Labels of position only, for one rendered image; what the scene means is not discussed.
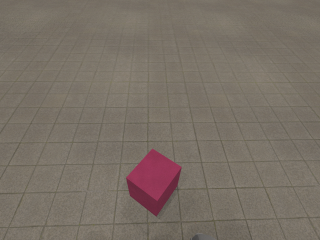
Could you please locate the carton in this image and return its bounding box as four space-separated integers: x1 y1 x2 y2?
126 148 182 216

